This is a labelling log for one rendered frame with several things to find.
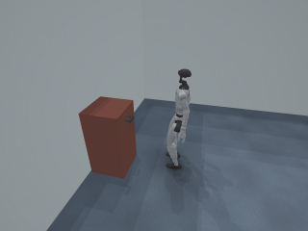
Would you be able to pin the robot right thigh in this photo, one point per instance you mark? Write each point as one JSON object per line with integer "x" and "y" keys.
{"x": 171, "y": 122}

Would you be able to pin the cabinet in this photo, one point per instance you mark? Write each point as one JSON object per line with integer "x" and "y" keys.
{"x": 110, "y": 152}

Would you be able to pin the robot left hand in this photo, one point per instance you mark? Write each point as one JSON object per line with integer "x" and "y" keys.
{"x": 181, "y": 135}

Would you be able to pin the handle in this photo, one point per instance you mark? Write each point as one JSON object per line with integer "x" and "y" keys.
{"x": 131, "y": 118}

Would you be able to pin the robot left forearm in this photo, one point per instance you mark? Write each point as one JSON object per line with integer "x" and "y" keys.
{"x": 185, "y": 118}

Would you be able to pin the left robot shin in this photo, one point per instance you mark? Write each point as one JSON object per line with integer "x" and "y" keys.
{"x": 173, "y": 154}

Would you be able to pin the drawer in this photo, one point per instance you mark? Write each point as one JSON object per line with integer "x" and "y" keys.
{"x": 122, "y": 123}

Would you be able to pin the robot left upper arm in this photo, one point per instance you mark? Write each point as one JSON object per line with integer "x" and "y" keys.
{"x": 183, "y": 98}

